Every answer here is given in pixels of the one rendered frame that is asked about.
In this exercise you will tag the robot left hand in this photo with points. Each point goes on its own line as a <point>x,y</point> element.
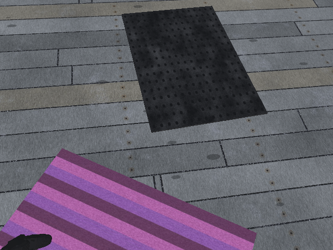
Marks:
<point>29,242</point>

